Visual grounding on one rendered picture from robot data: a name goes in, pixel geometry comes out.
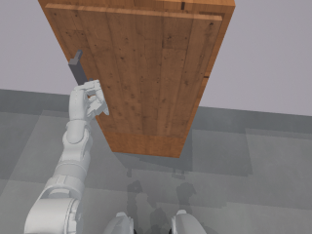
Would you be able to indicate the handle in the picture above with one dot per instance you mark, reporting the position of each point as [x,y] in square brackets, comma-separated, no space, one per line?
[77,69]

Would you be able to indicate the left robot forearm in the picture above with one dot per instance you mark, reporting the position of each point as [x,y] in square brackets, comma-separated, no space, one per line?
[72,168]

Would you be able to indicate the left robot upper arm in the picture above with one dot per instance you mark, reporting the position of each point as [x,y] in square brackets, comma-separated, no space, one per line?
[56,216]

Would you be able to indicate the cupboard door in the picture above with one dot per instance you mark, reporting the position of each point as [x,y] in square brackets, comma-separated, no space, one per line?
[150,64]

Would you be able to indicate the left robot thigh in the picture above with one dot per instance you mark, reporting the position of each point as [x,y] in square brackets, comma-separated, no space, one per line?
[120,225]

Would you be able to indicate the robot right shin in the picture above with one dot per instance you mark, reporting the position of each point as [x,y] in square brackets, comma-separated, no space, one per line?
[181,212]

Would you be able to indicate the robot left hand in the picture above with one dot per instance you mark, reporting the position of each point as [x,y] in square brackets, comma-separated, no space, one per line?
[83,108]

